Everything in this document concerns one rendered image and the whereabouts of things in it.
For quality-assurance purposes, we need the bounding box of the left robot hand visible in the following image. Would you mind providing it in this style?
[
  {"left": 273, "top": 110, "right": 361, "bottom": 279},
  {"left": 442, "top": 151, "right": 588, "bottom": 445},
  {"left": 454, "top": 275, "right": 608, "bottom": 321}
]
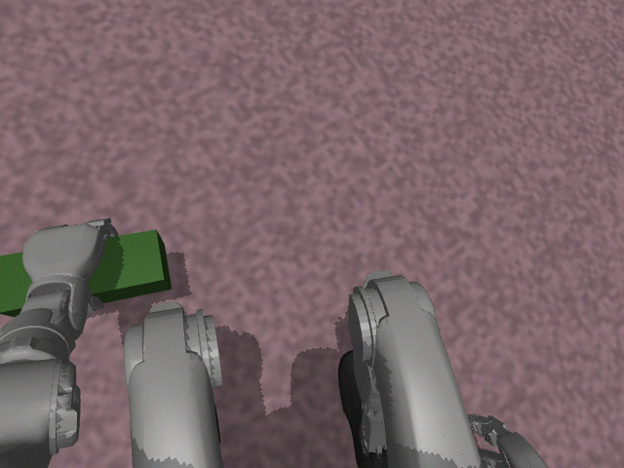
[{"left": 22, "top": 218, "right": 119, "bottom": 313}]

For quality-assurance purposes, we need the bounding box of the left robot arm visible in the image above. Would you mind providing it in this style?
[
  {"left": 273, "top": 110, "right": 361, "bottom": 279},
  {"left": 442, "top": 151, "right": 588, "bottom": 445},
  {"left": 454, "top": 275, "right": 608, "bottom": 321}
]
[{"left": 0, "top": 276, "right": 90, "bottom": 468}]

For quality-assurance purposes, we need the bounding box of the right robot hand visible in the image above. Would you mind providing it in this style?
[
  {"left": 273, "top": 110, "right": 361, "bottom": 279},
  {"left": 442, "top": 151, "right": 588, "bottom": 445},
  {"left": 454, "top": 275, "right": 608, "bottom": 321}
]
[{"left": 467, "top": 414, "right": 548, "bottom": 468}]

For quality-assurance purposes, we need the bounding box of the carton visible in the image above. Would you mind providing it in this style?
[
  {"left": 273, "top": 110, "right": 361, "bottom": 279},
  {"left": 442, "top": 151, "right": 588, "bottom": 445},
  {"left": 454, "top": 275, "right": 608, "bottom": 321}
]
[{"left": 0, "top": 230, "right": 172, "bottom": 317}]

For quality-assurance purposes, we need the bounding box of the right robot foot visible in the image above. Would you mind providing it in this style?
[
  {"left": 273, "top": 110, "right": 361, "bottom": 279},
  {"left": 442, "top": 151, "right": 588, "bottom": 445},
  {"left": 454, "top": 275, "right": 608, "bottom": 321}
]
[{"left": 338, "top": 350, "right": 388, "bottom": 468}]

